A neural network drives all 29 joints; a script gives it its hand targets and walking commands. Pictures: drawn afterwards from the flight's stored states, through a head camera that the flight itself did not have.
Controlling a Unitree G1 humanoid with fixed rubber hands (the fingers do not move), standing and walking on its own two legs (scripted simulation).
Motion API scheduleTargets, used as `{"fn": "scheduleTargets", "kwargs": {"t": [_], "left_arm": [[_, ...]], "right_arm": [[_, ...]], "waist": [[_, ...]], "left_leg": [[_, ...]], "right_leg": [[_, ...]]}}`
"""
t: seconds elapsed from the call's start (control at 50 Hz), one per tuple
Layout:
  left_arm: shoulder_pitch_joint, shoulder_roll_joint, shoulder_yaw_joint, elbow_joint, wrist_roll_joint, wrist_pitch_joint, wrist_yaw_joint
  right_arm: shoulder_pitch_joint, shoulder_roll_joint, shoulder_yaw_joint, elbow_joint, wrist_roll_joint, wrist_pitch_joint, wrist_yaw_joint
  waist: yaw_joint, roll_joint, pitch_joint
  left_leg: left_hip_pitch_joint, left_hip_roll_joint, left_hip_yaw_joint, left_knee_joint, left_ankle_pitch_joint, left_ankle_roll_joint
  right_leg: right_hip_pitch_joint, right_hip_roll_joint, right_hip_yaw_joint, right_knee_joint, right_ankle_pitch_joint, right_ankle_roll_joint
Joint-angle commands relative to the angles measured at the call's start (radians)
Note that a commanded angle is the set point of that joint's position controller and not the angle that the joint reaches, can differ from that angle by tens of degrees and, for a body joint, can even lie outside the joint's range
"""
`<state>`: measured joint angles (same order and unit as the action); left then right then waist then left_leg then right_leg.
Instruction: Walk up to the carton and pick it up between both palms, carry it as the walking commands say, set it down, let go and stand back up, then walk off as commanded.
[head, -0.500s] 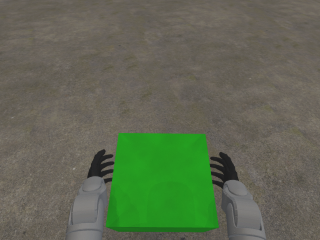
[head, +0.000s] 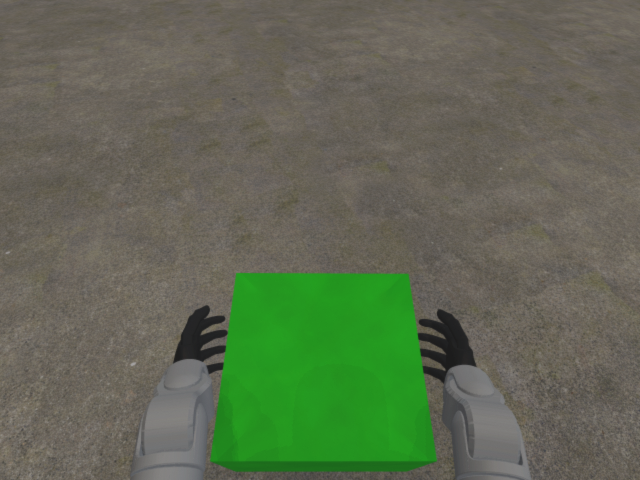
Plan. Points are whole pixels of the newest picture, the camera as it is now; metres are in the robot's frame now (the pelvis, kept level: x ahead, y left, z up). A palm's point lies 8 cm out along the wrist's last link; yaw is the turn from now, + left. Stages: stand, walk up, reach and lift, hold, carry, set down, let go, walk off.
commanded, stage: carry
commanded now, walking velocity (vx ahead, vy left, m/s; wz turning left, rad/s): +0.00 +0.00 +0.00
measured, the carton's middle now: (321, 372) +0.31 +0.01 -0.07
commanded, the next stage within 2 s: none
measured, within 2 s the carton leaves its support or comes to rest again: neither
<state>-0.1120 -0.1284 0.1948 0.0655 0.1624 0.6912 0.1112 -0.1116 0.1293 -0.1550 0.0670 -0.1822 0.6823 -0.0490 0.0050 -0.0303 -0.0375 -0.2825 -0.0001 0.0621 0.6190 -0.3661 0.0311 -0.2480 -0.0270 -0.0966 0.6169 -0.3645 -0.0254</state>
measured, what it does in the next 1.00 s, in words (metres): stands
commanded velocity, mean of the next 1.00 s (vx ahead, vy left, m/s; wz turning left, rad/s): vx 0.00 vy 0.00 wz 0.00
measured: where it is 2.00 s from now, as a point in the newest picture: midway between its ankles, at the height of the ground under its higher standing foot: outside the picture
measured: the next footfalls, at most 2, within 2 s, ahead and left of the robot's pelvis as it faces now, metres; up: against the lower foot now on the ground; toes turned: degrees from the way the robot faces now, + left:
none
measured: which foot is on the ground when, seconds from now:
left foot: down 0.00-1.00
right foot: down 0.00-1.00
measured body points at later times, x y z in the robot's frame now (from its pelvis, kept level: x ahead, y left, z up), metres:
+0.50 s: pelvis +0.03 -0.01 +0.00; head +0.04 +0.00 +0.45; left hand +0.31 +0.17 +0.01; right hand +0.32 -0.17 +0.02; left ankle +0.01 +0.11 -0.72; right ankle -0.05 -0.09 -0.72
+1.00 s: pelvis -0.02 +0.00 +0.00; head -0.05 +0.01 +0.45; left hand +0.26 +0.17 +0.02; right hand +0.26 -0.16 +0.03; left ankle +0.01 +0.11 -0.73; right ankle -0.05 -0.09 -0.73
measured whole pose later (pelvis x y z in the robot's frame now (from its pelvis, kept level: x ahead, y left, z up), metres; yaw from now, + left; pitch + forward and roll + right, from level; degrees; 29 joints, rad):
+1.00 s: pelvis -0.02 +0.00 +0.00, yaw +0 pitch +0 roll +0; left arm -0.13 -0.13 0.21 0.17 0.17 0.69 0.12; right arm -0.12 0.13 -0.18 0.16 -0.20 0.68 -0.04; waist 0.01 -0.03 -0.07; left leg -0.30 0.00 0.06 0.58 -0.27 0.02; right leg -0.22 -0.02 -0.10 0.59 -0.36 -0.03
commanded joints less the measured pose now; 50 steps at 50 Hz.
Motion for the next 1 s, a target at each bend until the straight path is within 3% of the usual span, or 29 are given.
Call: {"fn": "scheduleTargets", "kwargs": {"t": [0.0,0.02,0.06,0.1,0.16,0.18,0.2,0.22,0.24,0.26,0.28,0.3,0.34,0.36,0.38,0.4,0.42,0.44,0.46,0.48,0.52,0.54,0.56,0.64,0.66,0.74,0.76,0.86,0.98], "left_arm": [[-0.512,-0.843,-0.713,-0.041,-0.264,-0.051,-0.372],[-0.486,-0.851,-0.712,-0.015,-0.263,-0.051,-0.373],[-0.465,-0.862,-0.700,0.035,-0.254,-0.046,-0.379],[-0.520,-0.830,-0.709,-0.039,-0.256,-0.046,-0.369],[-0.494,-0.817,-0.740,-0.092,-0.267,-0.047,-0.365],[-0.455,-0.821,-0.717,-0.046,-0.250,-0.042,-0.368],[-0.422,-0.832,-0.723,-0.046,-0.257,-0.040,-0.375],[-0.519,-0.833,-0.719,-0.073,-0.265,-0.046,-0.376],[-0.494,-0.830,-0.704,-0.041,-0.262,-0.047,-0.379],[-0.503,-0.836,-0.696,-0.008,-0.258,-0.052,-0.380],[-0.534,-0.839,-0.700,-0.020,-0.261,-0.050,-0.377],[-0.502,-0.837,-0.692,0.009,-0.245,-0.042,-0.376],[-0.456,-0.839,-0.710,-0.030,-0.255,-0.033,-0.372],[-0.462,-0.827,-0.709,-0.045,-0.266,-0.028,-0.371],[-0.438,-0.830,-0.702,-0.019,-0.257,-0.030,-0.370],[-0.491,-0.838,-0.713,-0.025,-0.267,-0.035,-0.370],[-0.466,-0.823,-0.704,-0.003,-0.243,-0.037,-0.371],[-0.531,-0.823,-0.722,-0.067,-0.254,-0.045,-0.368],[-0.484,-0.836,-0.732,-0.046,-0.261,-0.045,-0.374],[-0.541,-0.852,-0.737,-0.069,-0.270,-0.058,-0.377],[-0.498,-0.834,-0.710,-0.024,-0.255,-0.051,-0.377],[-0.518,-0.844,-0.723,-0.030,-0.269,-0.057,-0.380],[-0.536,-0.833,-0.709,-0.005,-0.254,-0.059,-0.380],[-0.459,-0.824,-0.695,0.011,-0.235,-0.048,-0.372],[-0.465,-0.845,-0.705,0.024,-0.241,-0.050,-0.374],[-0.501,-0.820,-0.676,0.058,-0.225,-0.043,-0.381],[-0.529,-0.826,-0.682,0.050,-0.224,-0.048,-0.382],[-0.543,-0.861,-0.673,0.098,-0.220,-0.057,-0.384],[-0.592,-0.897,-0.670,0.109,-0.234,-0.058,-0.394]], "right_arm": [[-0.514,0.859,0.647,-0.094,0.255,-0.055,0.281],[-0.498,0.861,0.641,-0.074,0.253,-0.051,0.279],[-0.580,0.858,0.662,-0.118,0.264,-0.058,0.274],[-0.532,0.845,0.626,-0.061,0.248,-0.050,0.275],[-0.447,0.842,0.631,-0.061,0.264,-0.056,0.282],[-0.458,0.849,0.637,-0.063,0.262,-0.056,0.279],[-0.479,0.853,0.665,-0.110,0.268,-0.058,0.276],[-0.487,0.862,0.652,-0.079,0.259,-0.053,0.277],[-0.520,0.844,0.656,-0.109,0.251,-0.054,0.273],[-0.555,0.873,0.659,-0.101,0.262,-0.058,0.275],[-0.543,0.872,0.640,-0.077,0.257,-0.052,0.278],[-0.549,0.868,0.628,-0.056,0.260,-0.052,0.277],[-0.468,0.873,0.647,-0.067,0.276,-0.038,0.274],[-0.504,0.850,0.647,-0.089,0.274,-0.037,0.270],[-0.490,0.845,0.635,-0.071,0.257,-0.039,0.275],[-0.500,0.849,0.635,-0.059,0.267,-0.051,0.279],[-0.482,0.843,0.631,-0.040,0.259,-0.056,0.282],[-0.468,0.863,0.623,-0.033,0.265,-0.055,0.287],[-0.455,0.867,0.641,-0.046,0.264,-0.054,0.284],[-0.493,0.885,0.653,-0.059,0.257,-0.063,0.285],[-0.505,0.865,0.635,-0.064,0.253,-0.055,0.283],[-0.531,0.864,0.632,-0.077,0.250,-0.061,0.283],[-0.511,0.857,0.608,-0.019,0.230,-0.060,0.283],[-0.489,0.848,0.614,-0.021,0.243,-0.058,0.283],[-0.473,0.851,0.605,-0.001,0.234,-0.058,0.287],[-0.499,0.853,0.590,0.039,0.226,-0.047,0.292],[-0.515,0.850,0.577,0.040,0.217,-0.050,0.295],[-0.559,0.878,0.598,0.055,0.243,-0.061,0.308],[-0.625,0.893,0.599,0.031,0.244,-0.067,0.319]], "waist": [[0.008,-0.028,-0.458],[0.012,-0.109,-0.460],[0.007,-0.180,-0.416],[0.007,-0.083,-0.417],[-0.009,0.226,-0.451],[0.001,0.226,-0.420],[0.012,0.175,-0.431],[0.015,0.120,-0.429],[0.019,-0.034,-0.424],[0.027,-0.186,-0.408],[0.016,-0.203,-0.366],[0.018,-0.139,-0.374],[0.004,-0.151,-0.389],[-0.001,-0.122,-0.421],[0.001,-0.046,-0.449],[-0.002,0.163,-0.476],[-0.003,0.258,-0.453],[0.002,0.272,-0.424],[0.009,0.189,-0.408],[0.015,0.156,-0.418],[0.008,-0.010,-0.476],[0.002,-0.068,-0.442],[0.004,-0.083,-0.402],[0.004,0.059,-0.461],[0.009,0.102,-0.456],[0.001,0.021,-0.391],[0.005,0.052,-0.393],[0.006,0.068,-0.363],[0.001,0.050,-0.302]], "left_leg": [[0.101,0.082,-0.015,0.074,0.491,0.005],[-0.001,0.046,0.016,0.077,0.310,-0.009],[-0.100,0.005,0.018,0.016,0.035,-0.006],[0.038,0.055,-0.004,-0.084,0.461,0.011],[0.475,0.254,-0.161,-0.006,1.437,0.102],[0.543,0.251,-0.154,0.010,1.505,0.124],[0.511,0.209,-0.087,0.049,1.401,0.090],[0.345,0.159,-0.028,0.091,1.057,0.049],[0.107,0.090,0.009,0.163,0.691,0.015],[-0.196,-0.001,0.065,0.266,0.070,-0.005],[-0.313,-0.031,0.053,0.204,-0.174,-0.008],[-0.282,-0.021,0.032,0.128,-0.130,-0.008],[-0.128,0.008,0.028,-0.115,0.100,-0.004],[0.050,0.052,-0.006,-0.176,0.426,0.022],[0.204,0.121,-0.074,-0.134,0.840,0.060],[0.373,0.252,-0.167,-0.011,1.268,0.128],[0.489,0.309,-0.225,-0.006,1.545,0.167],[0.496,0.301,-0.213,-0.018,1.512,0.152],[0.480,0.260,-0.162,-0.003,1.378,0.124],[0.382,0.196,-0.089,0.041,1.189,0.077],[0.108,0.090,-0.015,0.073,0.472,0.012],[0.028,0.062,-0.014,0.051,0.296,0.002],[0.003,0.050,-0.005,-0.053,0.217,-0.006],[0.226,0.176,-0.093,-0.004,0.926,0.053],[0.252,0.193,-0.104,-0.002,0.981,0.057],[0.147,0.151,-0.089,-0.057,0.555,0.030],[0.125,0.135,-0.076,-0.052,0.487,0.024],[0.150,0.173,-0.130,-0.115,0.558,0.041],[0.105,0.151,-0.131,-0.156,0.375,0.033]], "right_leg": [[0.274,-0.160,0.104,-0.016,1.124,-0.025],[0.360,-0.198,0.118,0.043,1.383,-0.046],[0.410,-0.202,0.135,0.035,1.469,-0.058],[0.313,-0.166,0.100,0.047,1.261,-0.036],[-0.108,-0.038,0.010,0.098,0.184,0.037],[-0.180,-0.002,0.000,-0.044,0.001,0.039],[-0.094,0.005,-0.032,-0.186,0.116,0.028],[0.076,-0.033,-0.002,-0.223,0.412,0.017],[0.281,-0.100,0.062,-0.089,0.975,-0.017],[0.505,-0.199,0.153,-0.021,1.531,-0.035],[0.544,-0.233,0.179,0.015,1.698,-0.084],[0.551,-0.236,0.168,0.024,1.614,-0.089],[0.454,-0.180,0.097,0.049,1.328,-0.056],[0.330,-0.152,0.061,0.054,1.090,-0.029],[0.164,-0.124,0.060,0.081,0.786,0.002],[0.012,-0.079,0.049,0.107,0.361,0.059],[-0.126,-0.021,0.039,0.103,-0.024,0.061],[-0.155,-0.023,0.039,0.004,-0.097,0.048],[-0.107,-0.030,0.028,-0.151,0.001,0.036],[0.018,-0.038,0.014,-0.234,0.251,0.033],[0.286,-0.167,0.098,-0.028,1.063,-0.008],[0.290,-0.201,0.112,0.009,1.238,-0.018],[0.292,-0.198,0.123,-0.006,1.218,-0.034],[0.149,-0.124,0.070,0.006,0.669,0.018],[0.115,-0.120,0.074,-0.020,0.568,0.035],[0.139,-0.135,0.094,-0.057,0.608,0.000],[0.155,-0.151,0.102,-0.070,0.624,0.002],[0.079,-0.104,0.089,-0.085,0.296,-0.001],[0.047,-0.115,0.107,-0.145,0.247,-0.007]]}}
